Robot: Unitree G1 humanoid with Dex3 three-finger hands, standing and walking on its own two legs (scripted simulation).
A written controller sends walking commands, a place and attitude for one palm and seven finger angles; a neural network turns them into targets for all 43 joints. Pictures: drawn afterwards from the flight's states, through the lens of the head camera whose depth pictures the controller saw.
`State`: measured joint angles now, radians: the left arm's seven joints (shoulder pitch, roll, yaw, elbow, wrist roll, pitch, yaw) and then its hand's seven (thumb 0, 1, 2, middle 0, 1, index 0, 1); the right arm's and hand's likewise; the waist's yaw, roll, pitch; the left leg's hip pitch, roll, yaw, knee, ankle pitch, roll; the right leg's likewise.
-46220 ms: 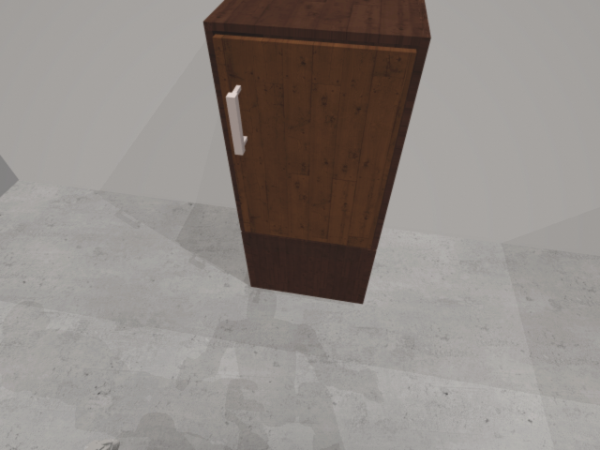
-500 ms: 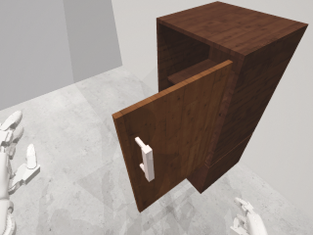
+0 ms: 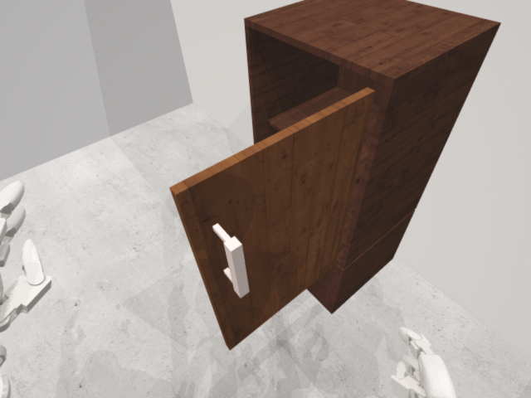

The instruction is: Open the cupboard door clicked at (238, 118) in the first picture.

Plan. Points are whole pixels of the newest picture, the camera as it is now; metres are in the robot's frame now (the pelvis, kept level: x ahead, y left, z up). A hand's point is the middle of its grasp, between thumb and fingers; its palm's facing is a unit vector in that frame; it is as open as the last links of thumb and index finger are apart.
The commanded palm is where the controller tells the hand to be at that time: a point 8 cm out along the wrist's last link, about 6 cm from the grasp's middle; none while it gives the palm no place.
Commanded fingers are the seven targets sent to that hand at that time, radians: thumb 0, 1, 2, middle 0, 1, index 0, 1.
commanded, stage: step back with the hand held close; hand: left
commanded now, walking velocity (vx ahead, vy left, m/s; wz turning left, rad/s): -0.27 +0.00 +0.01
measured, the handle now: (230, 261) +0.33 +0.10 +0.01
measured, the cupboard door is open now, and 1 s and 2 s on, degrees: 89 89 89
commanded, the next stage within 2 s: stop stepping back and stand still in 0.98 s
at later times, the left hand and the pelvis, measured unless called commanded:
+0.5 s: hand out of the picture +0.12 +0.29 +0.15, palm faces +0.42 -0.75 -0.51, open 7.4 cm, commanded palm +0.06 +0.33 +0.17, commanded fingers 0.00 0.90 0.90 -0.20 -0.30 -0.20 -0.30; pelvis -0.08 +0.03 -0.02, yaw +0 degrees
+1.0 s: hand out of the picture +0.02 +0.30 +0.17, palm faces +0.50 -0.74 -0.45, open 7.4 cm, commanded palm -0.04 +0.33 +0.17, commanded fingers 0.00 0.90 0.90 -0.20 -0.30 -0.20 -0.30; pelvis -0.17 +0.02 -0.01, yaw +1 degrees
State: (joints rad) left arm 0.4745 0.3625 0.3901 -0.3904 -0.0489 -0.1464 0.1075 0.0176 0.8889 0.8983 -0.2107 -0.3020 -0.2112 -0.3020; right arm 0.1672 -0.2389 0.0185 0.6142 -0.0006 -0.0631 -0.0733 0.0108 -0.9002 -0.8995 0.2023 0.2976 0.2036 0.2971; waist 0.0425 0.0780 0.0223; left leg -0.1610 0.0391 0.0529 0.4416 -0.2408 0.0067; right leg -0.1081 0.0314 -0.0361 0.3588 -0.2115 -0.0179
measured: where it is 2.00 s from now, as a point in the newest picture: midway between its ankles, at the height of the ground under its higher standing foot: outside the picture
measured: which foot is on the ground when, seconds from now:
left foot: down 0.00-1.00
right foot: down 0.00-0.82, up 0.84-1.00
